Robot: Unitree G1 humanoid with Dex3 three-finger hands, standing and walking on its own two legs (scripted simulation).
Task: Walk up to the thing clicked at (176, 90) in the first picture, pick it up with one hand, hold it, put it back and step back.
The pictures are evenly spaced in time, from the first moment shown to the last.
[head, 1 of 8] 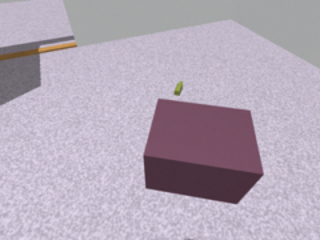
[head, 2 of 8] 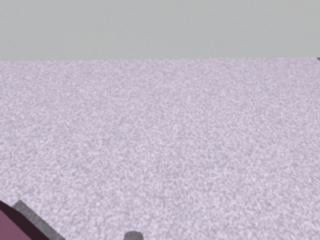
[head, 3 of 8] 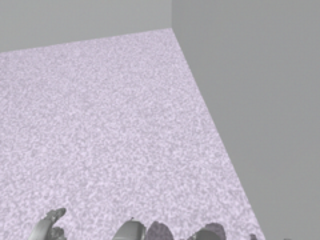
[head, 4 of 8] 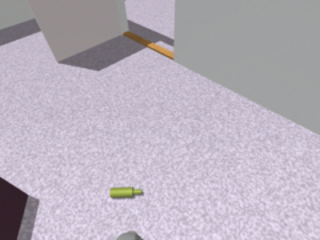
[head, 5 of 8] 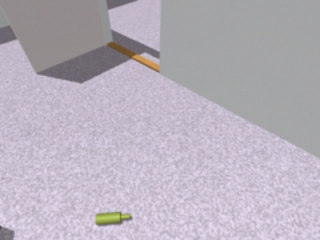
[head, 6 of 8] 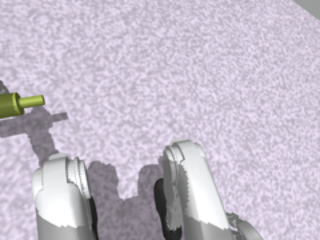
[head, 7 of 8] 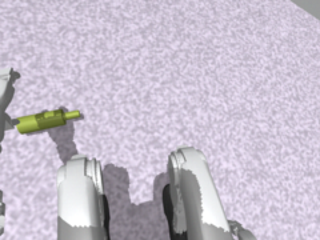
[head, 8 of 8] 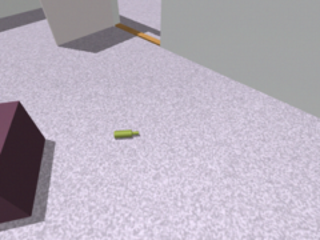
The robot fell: no
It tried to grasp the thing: yes
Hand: left
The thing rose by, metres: 0.68
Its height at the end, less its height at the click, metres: +0.00
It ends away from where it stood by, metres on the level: 0.00
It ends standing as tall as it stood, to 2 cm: yes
